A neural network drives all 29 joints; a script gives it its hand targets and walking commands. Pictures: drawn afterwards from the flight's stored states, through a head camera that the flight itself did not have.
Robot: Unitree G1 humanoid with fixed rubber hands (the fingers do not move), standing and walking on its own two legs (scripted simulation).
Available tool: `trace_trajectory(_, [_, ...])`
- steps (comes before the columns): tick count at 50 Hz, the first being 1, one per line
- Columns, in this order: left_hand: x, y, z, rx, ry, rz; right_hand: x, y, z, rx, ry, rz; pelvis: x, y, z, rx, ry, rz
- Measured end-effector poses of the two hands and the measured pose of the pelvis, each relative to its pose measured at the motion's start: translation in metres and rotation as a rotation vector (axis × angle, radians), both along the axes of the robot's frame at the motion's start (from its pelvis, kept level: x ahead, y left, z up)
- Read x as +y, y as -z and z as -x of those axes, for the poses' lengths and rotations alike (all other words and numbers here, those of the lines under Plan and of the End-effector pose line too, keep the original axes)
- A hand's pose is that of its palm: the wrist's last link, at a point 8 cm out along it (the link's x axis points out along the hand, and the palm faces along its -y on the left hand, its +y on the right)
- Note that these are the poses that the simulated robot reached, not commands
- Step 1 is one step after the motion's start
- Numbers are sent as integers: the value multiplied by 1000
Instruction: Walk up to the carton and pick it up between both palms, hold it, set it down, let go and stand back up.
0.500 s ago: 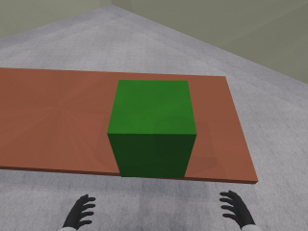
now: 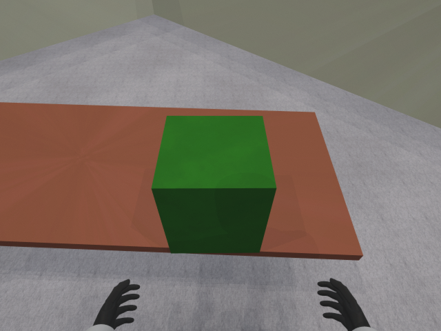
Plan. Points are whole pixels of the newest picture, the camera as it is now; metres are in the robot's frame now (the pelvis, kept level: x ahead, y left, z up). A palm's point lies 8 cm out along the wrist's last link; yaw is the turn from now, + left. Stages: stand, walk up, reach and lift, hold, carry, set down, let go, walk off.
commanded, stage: let go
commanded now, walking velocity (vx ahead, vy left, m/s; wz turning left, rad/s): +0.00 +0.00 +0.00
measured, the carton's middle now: (215, 187) +0.41 +0.03 +0.00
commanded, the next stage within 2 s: stand in 0.40 s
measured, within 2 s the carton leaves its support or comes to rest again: neither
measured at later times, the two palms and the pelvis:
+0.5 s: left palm out of the picture +0.14 +0.24 -0.09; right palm out of the picture +0.11 -0.22 -0.09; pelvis -0.01 +0.02 +0.00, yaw +0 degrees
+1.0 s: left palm out of the picture -0.03 +0.26 -0.14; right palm out of the picture +0.02 -0.20 -0.14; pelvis -0.01 +0.04 +0.00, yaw +3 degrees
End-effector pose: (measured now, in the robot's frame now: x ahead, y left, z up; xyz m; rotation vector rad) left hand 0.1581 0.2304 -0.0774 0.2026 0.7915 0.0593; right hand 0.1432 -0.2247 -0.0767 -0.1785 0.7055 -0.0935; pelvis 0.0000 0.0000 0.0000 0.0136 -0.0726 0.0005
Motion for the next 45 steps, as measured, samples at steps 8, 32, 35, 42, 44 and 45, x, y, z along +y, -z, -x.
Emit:
trace_trajectory(8, [1, 3, 7, 12, 7, -8, -1, -2, 5, -1, -7, 10, 4, 1, 7, -9, 1, 2])
trace_trajectory(32, [33, 30, 65, 134, -77, -15, 16, 43, 72, 370, 28, 8, 26, 4, 10, 48, -26, 25])
trace_trajectory(35, [41, 39, 91, 209, -119, -23, 20, 49, 82, 411, 35, 6, 29, 4, 10, 50, -32, 23])
trace_trajectory(42, [45, 53, 146, 375, -185, -22, 26, 56, 103, 480, 74, -1, 34, 3, 8, 55, -37, 21])
trace_trajectory(44, [42, 57, 157, 405, -196, -11, 27, 58, 109, 499, 82, 2, 35, 2, 8, 53, -39, 19])
trace_trajectory(45, [41, 58, 163, 422, -201, -6, 28, 58, 112, 510, 86, 3, 36, 2, 8, 53, -40, 18])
